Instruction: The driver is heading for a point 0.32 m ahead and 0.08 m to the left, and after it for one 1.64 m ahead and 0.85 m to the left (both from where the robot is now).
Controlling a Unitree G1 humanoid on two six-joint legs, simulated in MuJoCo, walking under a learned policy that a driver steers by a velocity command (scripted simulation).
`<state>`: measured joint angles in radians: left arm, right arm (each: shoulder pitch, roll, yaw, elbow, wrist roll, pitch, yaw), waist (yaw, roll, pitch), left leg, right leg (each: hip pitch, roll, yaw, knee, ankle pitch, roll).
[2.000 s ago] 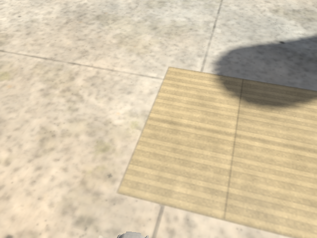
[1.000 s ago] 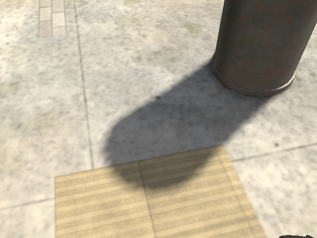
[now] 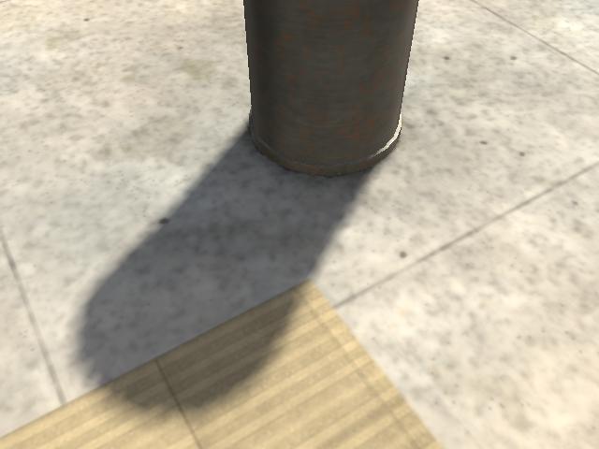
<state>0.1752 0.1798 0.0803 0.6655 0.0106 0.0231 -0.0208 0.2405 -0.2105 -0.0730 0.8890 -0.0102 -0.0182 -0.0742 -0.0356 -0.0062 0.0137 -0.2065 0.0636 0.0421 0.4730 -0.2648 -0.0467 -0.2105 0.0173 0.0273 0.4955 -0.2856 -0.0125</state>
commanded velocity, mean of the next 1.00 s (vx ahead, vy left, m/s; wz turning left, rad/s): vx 0.39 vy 0.00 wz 0.26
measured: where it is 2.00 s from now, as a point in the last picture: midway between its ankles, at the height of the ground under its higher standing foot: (153, 307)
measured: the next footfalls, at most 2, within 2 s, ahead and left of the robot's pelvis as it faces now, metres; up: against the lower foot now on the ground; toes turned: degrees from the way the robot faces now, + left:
right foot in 0.60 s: +0.38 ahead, -0.09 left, +0.00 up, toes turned +5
left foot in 1.10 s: +0.58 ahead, +0.26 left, +0.00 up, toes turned +26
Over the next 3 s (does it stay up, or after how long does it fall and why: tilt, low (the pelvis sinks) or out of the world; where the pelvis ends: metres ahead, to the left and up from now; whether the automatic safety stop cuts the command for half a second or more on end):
stays up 1.30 0.71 0.00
